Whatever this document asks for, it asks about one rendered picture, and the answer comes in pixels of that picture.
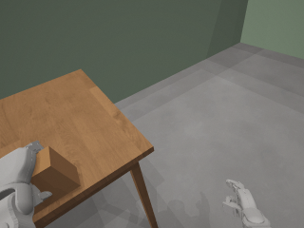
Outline robot left forearm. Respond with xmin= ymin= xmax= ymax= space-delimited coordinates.
xmin=0 ymin=182 xmax=36 ymax=228

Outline robot right forearm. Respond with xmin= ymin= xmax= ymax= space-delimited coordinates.
xmin=241 ymin=207 xmax=272 ymax=228

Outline right robot hand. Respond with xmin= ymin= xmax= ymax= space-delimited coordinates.
xmin=222 ymin=179 xmax=258 ymax=219

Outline sponge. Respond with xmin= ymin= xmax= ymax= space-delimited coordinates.
xmin=30 ymin=146 xmax=81 ymax=215

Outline left robot hand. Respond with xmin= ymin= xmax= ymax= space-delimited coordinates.
xmin=0 ymin=140 xmax=52 ymax=207

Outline table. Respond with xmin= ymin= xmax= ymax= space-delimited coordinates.
xmin=0 ymin=69 xmax=159 ymax=228

